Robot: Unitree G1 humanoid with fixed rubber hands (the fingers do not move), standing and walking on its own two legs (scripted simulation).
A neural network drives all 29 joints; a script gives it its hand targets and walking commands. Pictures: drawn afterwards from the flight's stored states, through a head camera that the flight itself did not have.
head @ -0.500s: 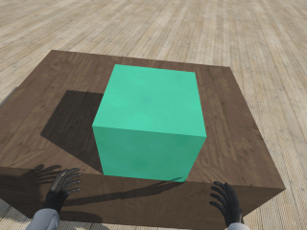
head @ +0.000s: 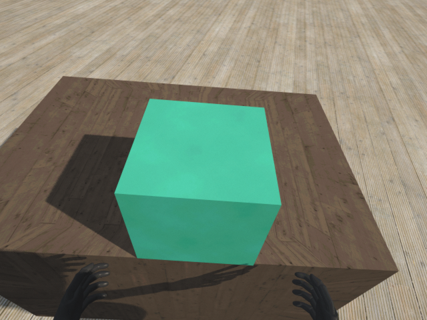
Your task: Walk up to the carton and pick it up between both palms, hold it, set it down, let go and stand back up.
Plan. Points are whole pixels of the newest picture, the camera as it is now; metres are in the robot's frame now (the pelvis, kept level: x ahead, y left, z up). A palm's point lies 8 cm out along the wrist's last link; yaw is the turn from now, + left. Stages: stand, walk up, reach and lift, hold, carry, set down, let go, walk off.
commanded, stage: set down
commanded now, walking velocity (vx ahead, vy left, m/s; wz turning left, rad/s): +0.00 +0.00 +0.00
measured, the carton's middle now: (201, 182) +0.44 +0.05 +0.00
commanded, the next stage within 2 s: let go in 0.40 s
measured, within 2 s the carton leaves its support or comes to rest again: neither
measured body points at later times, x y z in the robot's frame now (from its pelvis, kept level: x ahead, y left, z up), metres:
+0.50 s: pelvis +0.00 -0.01 +0.00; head +0.00 +0.01 +0.45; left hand +0.16 +0.23 -0.08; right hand +0.16 -0.22 -0.08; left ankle +0.01 +0.13 -0.74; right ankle -0.04 -0.13 -0.74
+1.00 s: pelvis -0.01 -0.01 +0.00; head +0.00 +0.00 +0.45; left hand +0.15 +0.23 -0.09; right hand +0.14 -0.23 -0.10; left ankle +0.01 +0.13 -0.74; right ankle -0.04 -0.13 -0.74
